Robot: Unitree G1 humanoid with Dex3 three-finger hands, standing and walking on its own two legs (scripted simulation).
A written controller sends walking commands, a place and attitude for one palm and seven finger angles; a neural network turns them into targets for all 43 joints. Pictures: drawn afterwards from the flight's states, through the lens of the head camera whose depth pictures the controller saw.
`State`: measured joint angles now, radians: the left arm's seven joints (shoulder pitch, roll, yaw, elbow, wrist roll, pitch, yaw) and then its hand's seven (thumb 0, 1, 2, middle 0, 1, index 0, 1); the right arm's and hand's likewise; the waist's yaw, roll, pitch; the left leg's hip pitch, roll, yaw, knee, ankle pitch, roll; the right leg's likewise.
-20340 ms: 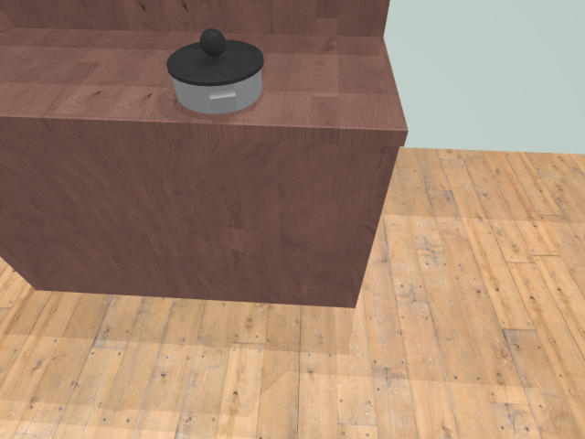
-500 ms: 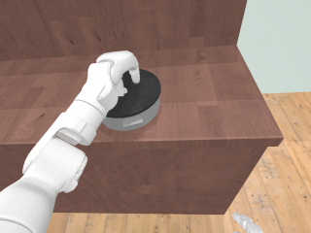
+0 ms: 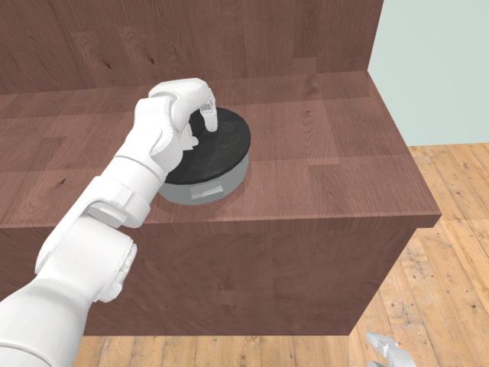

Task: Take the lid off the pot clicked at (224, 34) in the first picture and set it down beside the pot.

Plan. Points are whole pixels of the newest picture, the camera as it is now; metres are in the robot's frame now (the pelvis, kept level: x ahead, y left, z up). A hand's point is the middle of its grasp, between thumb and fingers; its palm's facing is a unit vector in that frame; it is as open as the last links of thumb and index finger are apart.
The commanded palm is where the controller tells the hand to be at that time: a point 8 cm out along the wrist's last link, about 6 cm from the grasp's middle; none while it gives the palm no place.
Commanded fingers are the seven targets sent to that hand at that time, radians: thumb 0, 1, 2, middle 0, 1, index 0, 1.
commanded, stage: lift the lid straight up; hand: left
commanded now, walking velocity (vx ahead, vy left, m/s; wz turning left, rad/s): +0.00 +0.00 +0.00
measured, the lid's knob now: (189, 124) +0.48 +0.10 +0.17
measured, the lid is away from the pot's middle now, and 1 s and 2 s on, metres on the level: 0.00 0.00 0.02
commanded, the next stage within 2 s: none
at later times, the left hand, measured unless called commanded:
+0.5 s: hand (182, 116) +0.45 +0.10 +0.21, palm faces -0.23 -0.07 -0.97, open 7.2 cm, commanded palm +0.42 +0.10 +0.28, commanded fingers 0.00 0.45 1.25 -0.83 -0.81 -1.01 -0.90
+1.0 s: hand (175, 93) +0.45 +0.10 +0.25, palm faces -0.19 -0.05 -0.98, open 7.2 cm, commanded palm +0.43 +0.11 +0.32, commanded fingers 0.00 0.45 1.25 -0.83 -0.81 -1.01 -0.90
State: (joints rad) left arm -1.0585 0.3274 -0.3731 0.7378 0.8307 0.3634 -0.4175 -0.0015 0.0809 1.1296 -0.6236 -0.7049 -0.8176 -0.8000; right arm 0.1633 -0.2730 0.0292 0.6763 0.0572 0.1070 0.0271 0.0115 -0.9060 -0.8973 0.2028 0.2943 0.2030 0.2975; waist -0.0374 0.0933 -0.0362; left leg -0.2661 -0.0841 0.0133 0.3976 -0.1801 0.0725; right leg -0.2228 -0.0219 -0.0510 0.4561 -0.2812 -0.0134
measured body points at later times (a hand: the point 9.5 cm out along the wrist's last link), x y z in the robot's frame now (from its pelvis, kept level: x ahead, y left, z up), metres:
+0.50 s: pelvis +0.00 +0.00 +0.00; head +0.00 -0.04 +0.45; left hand +0.45 +0.10 +0.26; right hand +0.15 -0.24 -0.13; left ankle +0.01 +0.08 -0.74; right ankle -0.03 -0.11 -0.74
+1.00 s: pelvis -0.01 +0.00 +0.00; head +0.00 -0.04 +0.45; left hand +0.45 +0.10 +0.30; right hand +0.13 -0.24 -0.13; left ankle +0.01 +0.08 -0.74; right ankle -0.03 -0.11 -0.74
